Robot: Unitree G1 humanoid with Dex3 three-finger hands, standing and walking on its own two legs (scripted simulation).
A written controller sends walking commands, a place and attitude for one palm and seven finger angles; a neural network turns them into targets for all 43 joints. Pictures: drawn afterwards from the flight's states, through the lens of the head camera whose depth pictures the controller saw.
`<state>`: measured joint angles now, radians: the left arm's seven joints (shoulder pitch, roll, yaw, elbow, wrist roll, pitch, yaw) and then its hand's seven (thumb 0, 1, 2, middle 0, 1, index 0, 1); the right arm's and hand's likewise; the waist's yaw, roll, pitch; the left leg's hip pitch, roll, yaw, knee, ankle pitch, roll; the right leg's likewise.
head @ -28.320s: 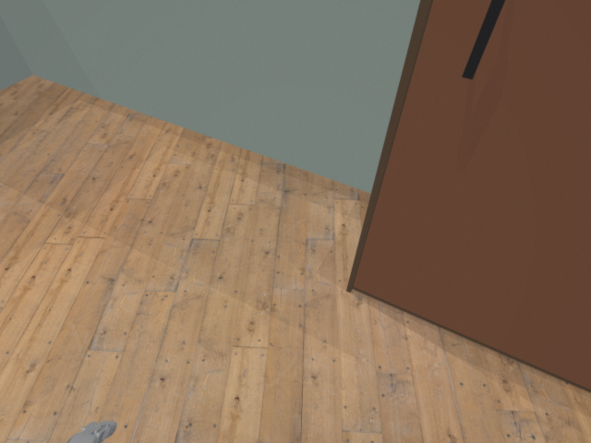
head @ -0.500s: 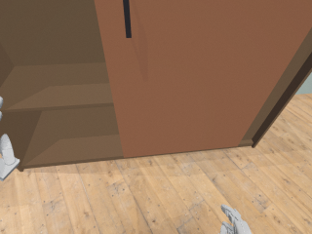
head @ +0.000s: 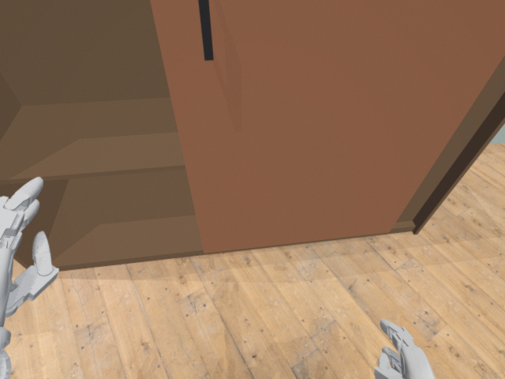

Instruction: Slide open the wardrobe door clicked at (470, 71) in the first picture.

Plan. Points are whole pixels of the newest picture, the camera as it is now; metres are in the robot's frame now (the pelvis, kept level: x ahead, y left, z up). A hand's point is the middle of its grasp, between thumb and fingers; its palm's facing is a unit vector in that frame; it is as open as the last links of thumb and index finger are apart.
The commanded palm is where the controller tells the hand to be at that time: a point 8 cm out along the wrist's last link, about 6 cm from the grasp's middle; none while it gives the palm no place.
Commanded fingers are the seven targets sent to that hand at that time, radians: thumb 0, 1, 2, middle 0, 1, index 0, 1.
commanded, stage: let the arm hang, fingers relaxed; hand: left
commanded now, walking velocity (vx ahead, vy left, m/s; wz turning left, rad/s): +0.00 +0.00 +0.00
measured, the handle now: (203, 2) +0.70 +0.13 +0.27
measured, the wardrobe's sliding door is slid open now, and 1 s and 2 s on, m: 0.69 0.69 0.69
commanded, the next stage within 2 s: look to check the result in 1.06 s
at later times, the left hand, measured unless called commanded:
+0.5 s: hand out of the picture -0.06 +0.21 -0.17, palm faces +0.00 -0.98 -0.22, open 7.2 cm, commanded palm none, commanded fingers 0.00 0.90 0.90 -0.20 -0.30 -0.20 -0.30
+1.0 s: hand out of the picture +0.06 +0.25 -0.15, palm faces -0.03 -0.96 -0.29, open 7.4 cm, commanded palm none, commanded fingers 0.00 0.90 0.90 -0.20 -0.30 -0.20 -0.30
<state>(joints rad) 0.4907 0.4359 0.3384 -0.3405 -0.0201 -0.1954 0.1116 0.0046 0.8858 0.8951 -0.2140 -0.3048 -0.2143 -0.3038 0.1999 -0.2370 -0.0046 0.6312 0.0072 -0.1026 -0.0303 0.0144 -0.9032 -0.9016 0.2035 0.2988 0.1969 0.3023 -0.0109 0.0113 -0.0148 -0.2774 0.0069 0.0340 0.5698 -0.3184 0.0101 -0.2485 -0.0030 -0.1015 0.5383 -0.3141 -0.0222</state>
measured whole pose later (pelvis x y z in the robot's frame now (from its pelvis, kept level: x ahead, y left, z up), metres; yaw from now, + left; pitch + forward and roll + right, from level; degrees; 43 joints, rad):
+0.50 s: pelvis -0.04 +0.01 +0.01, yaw +1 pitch +0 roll -1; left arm 0.28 0.25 0.00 1.13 0.01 0.02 0.00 0.00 0.93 0.89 -0.21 -0.30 -0.21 -0.30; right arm 0.26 -0.23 0.01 1.10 -0.02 0.02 -0.01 0.01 -0.91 -0.90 0.20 0.30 0.20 0.30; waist 0.00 -0.01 0.07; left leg -0.23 0.00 0.03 0.45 -0.21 0.03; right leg -0.19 -0.01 -0.11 0.40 -0.20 -0.02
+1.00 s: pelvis -0.03 +0.02 +0.01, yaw +0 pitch -1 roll +0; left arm 0.11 0.30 0.01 1.11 0.01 -0.02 -0.01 0.00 0.90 0.89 -0.21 -0.30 -0.21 -0.30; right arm 0.12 -0.30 0.00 1.12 -0.02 -0.01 0.00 0.01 -0.90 -0.90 0.20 0.30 0.20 0.30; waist -0.01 0.00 0.02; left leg -0.15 -0.04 0.05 0.34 -0.17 0.05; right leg -0.14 -0.03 -0.09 0.35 -0.18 0.00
